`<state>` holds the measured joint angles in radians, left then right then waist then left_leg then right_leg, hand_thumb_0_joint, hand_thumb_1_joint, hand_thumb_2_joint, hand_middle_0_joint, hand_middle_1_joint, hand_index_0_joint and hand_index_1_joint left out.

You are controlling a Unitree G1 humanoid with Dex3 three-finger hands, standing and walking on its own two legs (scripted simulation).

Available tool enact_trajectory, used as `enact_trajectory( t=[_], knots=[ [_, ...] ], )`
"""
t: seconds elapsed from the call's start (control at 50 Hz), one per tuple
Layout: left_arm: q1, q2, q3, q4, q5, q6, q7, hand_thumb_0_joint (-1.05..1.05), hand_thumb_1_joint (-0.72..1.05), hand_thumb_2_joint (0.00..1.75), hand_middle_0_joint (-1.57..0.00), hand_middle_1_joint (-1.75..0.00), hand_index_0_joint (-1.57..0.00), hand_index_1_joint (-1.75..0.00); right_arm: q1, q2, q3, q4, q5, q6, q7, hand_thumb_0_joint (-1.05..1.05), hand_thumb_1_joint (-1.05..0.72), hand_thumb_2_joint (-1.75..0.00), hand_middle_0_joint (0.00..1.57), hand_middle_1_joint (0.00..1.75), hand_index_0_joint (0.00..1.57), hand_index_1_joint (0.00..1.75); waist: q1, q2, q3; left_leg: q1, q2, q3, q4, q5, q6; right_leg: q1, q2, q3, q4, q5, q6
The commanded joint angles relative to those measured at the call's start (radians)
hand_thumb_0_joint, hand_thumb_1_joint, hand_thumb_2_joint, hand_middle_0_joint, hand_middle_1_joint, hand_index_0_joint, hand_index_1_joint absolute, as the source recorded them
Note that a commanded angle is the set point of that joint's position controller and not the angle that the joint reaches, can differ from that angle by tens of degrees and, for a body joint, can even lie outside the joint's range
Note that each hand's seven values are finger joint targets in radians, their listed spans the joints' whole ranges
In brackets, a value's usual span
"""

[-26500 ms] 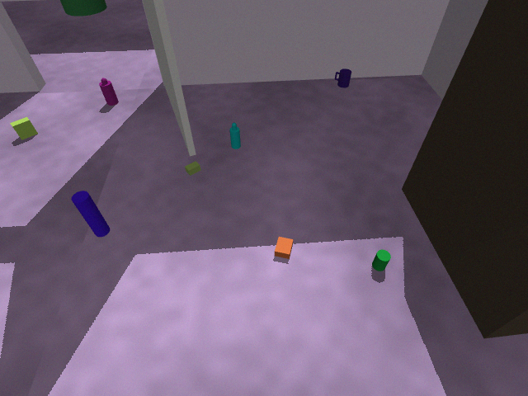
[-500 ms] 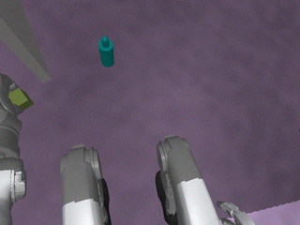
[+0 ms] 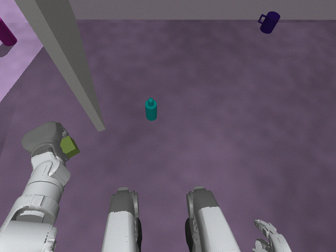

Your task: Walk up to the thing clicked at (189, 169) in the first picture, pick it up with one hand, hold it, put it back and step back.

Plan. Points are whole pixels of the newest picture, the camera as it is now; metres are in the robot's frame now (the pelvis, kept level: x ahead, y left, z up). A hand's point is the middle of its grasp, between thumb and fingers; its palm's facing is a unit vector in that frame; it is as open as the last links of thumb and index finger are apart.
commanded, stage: lift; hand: left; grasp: from above
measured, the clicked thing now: (62, 150) +0.40 +0.30 -0.13
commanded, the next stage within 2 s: hold in 0.68 s
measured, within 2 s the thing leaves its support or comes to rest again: neither
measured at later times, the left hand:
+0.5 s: hand (39, 129) +0.38 +0.26 +0.07, palm faces -0.38 -0.28 -0.88, open 7.7 cm
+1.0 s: hand (26, 103) +0.39 +0.25 +0.13, palm faces -0.36 -0.27 -0.89, open 7.6 cm
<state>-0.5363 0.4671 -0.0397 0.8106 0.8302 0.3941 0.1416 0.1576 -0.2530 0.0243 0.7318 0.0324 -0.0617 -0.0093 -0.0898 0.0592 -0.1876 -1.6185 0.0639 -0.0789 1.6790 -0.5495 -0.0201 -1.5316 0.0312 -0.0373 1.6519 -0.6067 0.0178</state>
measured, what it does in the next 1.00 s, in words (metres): rises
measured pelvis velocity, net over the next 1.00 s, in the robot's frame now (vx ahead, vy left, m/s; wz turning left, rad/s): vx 0.09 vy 0.00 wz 0.05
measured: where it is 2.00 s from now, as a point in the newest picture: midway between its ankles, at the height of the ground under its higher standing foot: outside the picture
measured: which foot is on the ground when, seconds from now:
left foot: down 0.00-1.00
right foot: down 0.00-1.00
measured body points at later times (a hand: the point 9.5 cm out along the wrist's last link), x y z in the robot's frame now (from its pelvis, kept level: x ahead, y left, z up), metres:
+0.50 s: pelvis +0.06 +0.00 +0.15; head +0.13 +0.00 +0.60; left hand +0.39 +0.27 +0.12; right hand +0.15 -0.26 +0.03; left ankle +0.09 +0.13 -0.52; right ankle +0.08 -0.13 -0.52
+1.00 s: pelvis +0.09 +0.00 +0.20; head +0.13 -0.01 +0.65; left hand +0.41 +0.26 +0.18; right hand +0.20 -0.26 +0.07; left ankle +0.09 +0.13 -0.52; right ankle +0.08 -0.13 -0.52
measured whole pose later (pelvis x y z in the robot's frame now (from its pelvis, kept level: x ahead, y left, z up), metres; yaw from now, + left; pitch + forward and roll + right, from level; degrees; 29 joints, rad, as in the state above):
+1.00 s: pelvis +0.09 +0.00 +0.20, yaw +3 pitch +9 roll +0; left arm -0.42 0.26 -0.19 0.90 0.79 0.48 0.21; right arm 0.25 -0.26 0.00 0.80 0.05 -0.11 -0.03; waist -0.05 0.04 -0.09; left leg -0.54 0.04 0.01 0.72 -0.34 -0.02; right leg -0.48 -0.01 0.01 0.71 -0.38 0.02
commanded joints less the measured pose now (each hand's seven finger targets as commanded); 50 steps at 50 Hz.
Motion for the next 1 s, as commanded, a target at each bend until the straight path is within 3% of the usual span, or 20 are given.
enact_trajectory(
  t=[0.0,0.04,0.08,0.1,0.12,0.2,0.22,0.26,0.32,0.38,0.42,0.44,0.5,0.52,0.56,0.66,0.68,0.8,0.82,0.98],
  knots=[
    [-0.257,0.212,0.021,-0.175,0.014,0.027,0.055,0.0,0.48,0.39,-0.83,-0.59,-0.88,-0.54,0.081,-0.158,-0.063,-0.05,0.01,-0.047,-0.047,0.0,-0.89,-0.9,0.2,0.3,0.2,0.3,-0.007,0.071,-0.449,0.551,-0.038,0.038,-0.362,0.035,0.035,0.352,0.038,-0.009,-0.386,0.096,-0.041],
    [-0.266,0.17,-0.008,-0.154,0.005,0.032,0.063,0.0,0.48,0.39,-0.83,-0.6,-0.88,-0.54,0.078,-0.147,-0.06,-0.037,0.013,-0.059,-0.056,0.0,-0.89,-0.9,0.2,0.3,0.2,0.3,-0.018,0.06,-0.402,0.583,-0.039,0.041,-0.411,0.029,0.035,0.401,0.038,0.003,-0.443,0.085,-0.042],
    [-0.258,0.182,-0.005,-0.15,0.001,0.038,0.076,0.0,0.49,0.39,-0.85,-0.59,-0.9,-0.53,0.073,-0.146,-0.058,-0.032,0.016,-0.07,-0.066,0.0,-0.89,-0.9,0.2,0.3,0.2,0.3,-0.005,0.063,-0.383,0.646,-0.038,0.037,-0.468,0.022,0.031,0.45,0.035,0.008,-0.495,0.072,-0.043],
    [-0.235,0.131,-0.026,-0.109,-0.004,0.043,0.077,0.0,0.49,0.4,-0.85,-0.58,-0.9,-0.53,0.07,-0.139,-0.057,-0.022,0.017,-0.077,-0.068,0.0,-0.89,-0.9,0.2,0.3,0.2,0.3,-0.01,0.068,-0.346,0.669,-0.036,0.028,-0.503,0.021,0.025,0.454,0.035,0.004,-0.508,0.073,-0.045],
    [-0.257,0.126,-0.031,-0.122,-0.01,0.044,0.084,0.0,0.49,0.39,-0.85,-0.59,-0.9,-0.53,0.071,-0.138,-0.057,-0.02,0.018,-0.08,-0.071,0.0,-0.89,-0.9,0.2,0.3,0.2,0.3,-0.008,0.068,-0.333,0.695,-0.035,0.03,-0.528,0.026,0.025,0.48,0.034,0.001,-0.535,0.082,-0.043],
    [-0.236,0.094,-0.051,-0.077,-0.012,0.059,0.101,0.0,0.47,0.37,-0.82,-0.6,-0.87,-0.54,0.086,-0.128,-0.053,0.0,0.022,-0.096,-0.08,0.0,-0.89,-0.9,0.2,0.3,0.2,0.3,-0.005,0.05,-0.306,0.773,-0.042,0.049,-0.599,0.111,0.026,0.603,0.031,0.016,-0.625,0.163,-0.04],
    [-0.237,0.11,-0.042,-0.074,-0.012,0.061,0.103,0.0,0.48,0.36,-0.82,-0.59,-0.88,-0.53,0.092,-0.133,-0.055,-0.001,0.022,-0.097,-0.081,0.0,-0.89,-0.9,0.2,0.3,0.2,0.3,0.0,0.049,-0.316,0.804,-0.044,0.056,-0.613,0.139,0.026,0.637,0.03,0.018,-0.644,0.19,-0.039],
    [-0.244,0.066,-0.07,-0.065,-0.022,0.063,0.097,0.0,0.52,0.35,-0.85,-0.58,-0.91,-0.51,0.099,-0.126,-0.052,0.005,0.018,-0.104,-0.083,0.0,-0.89,-0.9,0.2,0.3,0.2,0.3,-0.013,0.052,-0.294,0.847,-0.045,0.061,-0.652,0.181,0.026,0.679,0.029,0.015,-0.677,0.233,-0.036],
    [-0.23,0.081,-0.06,-0.04,-0.021,0.053,0.098,0.0,0.54,0.32,-0.86,-0.55,-0.92,-0.49,0.114,-0.131,-0.053,0.002,0.017,-0.11,-0.086,0.0,-0.89,-0.89,0.2,0.3,0.2,0.3,-0.002,0.037,-0.273,0.909,-0.047,0.062,-0.714,0.22,0.024,0.745,0.026,0.015,-0.73,0.269,-0.035],
    [-0.197,0.033,-0.082,-0.022,-0.027,0.047,0.102,0.0,0.56,0.3,-0.88,-0.55,-0.94,-0.48,0.121,-0.122,-0.052,-0.005,0.015,-0.11,-0.084,0.0,-0.89,-0.89,0.2,0.3,0.2,0.3,0.0,0.005,-0.249,0.952,-0.053,0.071,-0.759,0.265,0.028,0.821,0.022,0.023,-0.787,0.322,-0.028],
    [-0.22,0.075,-0.057,-0.052,-0.026,0.044,0.112,0.0,0.59,0.31,-0.89,-0.56,-0.96,-0.49,0.128,-0.128,-0.057,-0.006,0.015,-0.109,-0.084,0.0,-0.89,-0.89,0.2,0.3,0.2,0.3,0.012,0.012,-0.273,0.996,-0.057,0.078,-0.785,0.302,0.029,0.873,0.018,0.028,-0.815,0.366,-0.025],
    [-0.204,0.053,-0.067,-0.039,-0.028,0.045,0.116,0.0,0.59,0.32,-0.89,-0.56,-0.96,-0.48,0.124,-0.122,-0.058,-0.008,0.014,-0.108,-0.084,0.0,-0.88,-0.89,0.2,0.3,0.2,0.3,0.018,0.009,-0.26,1.014,-0.057,0.08,-0.8,0.316,0.029,0.894,0.017,0.028,-0.832,0.38,-0.022],
    [-0.202,0.051,-0.063,-0.038,-0.019,0.049,0.129,0.0,0.6,0.29,-0.9,-0.53,-0.97,-0.46,0.131,-0.126,-0.059,-0.001,0.014,-0.102,-0.08,0.0,-0.88,-0.89,0.2,0.3,0.2,0.3,0.021,-0.014,-0.254,1.065,-0.058,0.078,-0.838,0.37,0.029,0.939,0.014,0.026,-0.864,0.437,-0.019],
    [-0.225,0.024,-0.077,-0.039,-0.025,0.049,0.131,0.0,0.59,0.28,-0.89,-0.54,-0.96,-0.46,0.136,-0.121,-0.059,0.002,0.014,-0.098,-0.08,0.0,-0.88,-0.89,0.2,0.3,0.2,0.3,0.009,-0.016,-0.244,1.073,-0.059,0.077,-0.85,0.371,0.031,0.949,0.013,0.032,-0.881,0.443,-0.017],
    [-0.181,0.026,-0.072,-0.027,-0.026,0.056,0.133,0.0,0.6,0.27,-0.89,-0.53,-0.96,-0.46,0.135,-0.124,-0.062,0.002,0.016,-0.097,-0.075,0.0,-0.88,-0.89,0.2,0.3,0.2,0.3,0.023,-0.025,-0.239,1.108,-0.06,0.078,-0.879,0.397,0.028,0.985,0.012,0.029,-0.904,0.462,-0.017],
    [-0.193,0.005,-0.088,-0.058,-0.029,0.062,0.124,0.0,0.59,0.26,-0.89,-0.51,-0.95,-0.43,0.136,-0.126,-0.067,0.003,0.016,-0.093,-0.064,0.0,-0.88,-0.89,0.2,0.3,0.2,0.3,0.02,-0.031,-0.246,1.18,-0.065,0.087,-0.919,0.491,0.031,1.064,0.009,0.033,-0.948,0.562,-0.008],
    [-0.189,0.026,-0.078,-0.057,-0.022,0.065,0.127,0.0,0.58,0.28,-0.89,-0.51,-0.95,-0.44,0.137,-0.131,-0.067,0.001,0.015,-0.09,-0.062,0.0,-0.88,-0.89,0.2,0.3,0.2,0.3,0.026,-0.033,-0.243,1.184,-0.069,0.092,-0.925,0.496,0.033,1.077,0.006,0.035,-0.962,0.575,-0.006],
    [-0.186,-0.026,-0.109,-0.054,-0.021,0.079,0.117,0.0,0.55,0.26,-0.88,-0.46,-0.94,-0.41,0.117,-0.131,-0.068,-0.011,0.017,-0.085,-0.045,0.0,-0.88,-0.89,0.2,0.3,0.2,0.3,0.025,-0.028,-0.197,1.248,-0.069,0.096,-0.99,0.509,0.024,1.103,0.007,0.027,-1.003,0.561,-0.012],
    [-0.217,-0.007,-0.102,-0.089,-0.017,0.077,0.117,0.0,0.55,0.26,-0.87,-0.47,-0.93,-0.41,0.114,-0.134,-0.072,-0.013,0.017,-0.084,-0.042,0.0,-0.88,-0.89,0.2,0.3,0.2,0.3,0.031,-0.002,-0.214,1.26,-0.07,0.098,-0.992,0.525,0.023,1.112,0.007,0.031,-1.007,0.576,-0.011],
    [-0.198,-0.044,-0.125,-0.067,-0.005,0.1,0.103,0.0,0.54,0.27,-0.87,-0.47,-0.92,-0.42,0.09,-0.134,-0.07,-0.037,0.016,-0.081,-0.014,0.0,-0.88,-0.89,0.2,0.3,0.2,0.3,0.043,-0.054,-0.17,1.288,-0.074,0.103,-1.038,0.534,0.027,1.165,0.003,0.032,-1.045,0.592,-0.009]
  ],
)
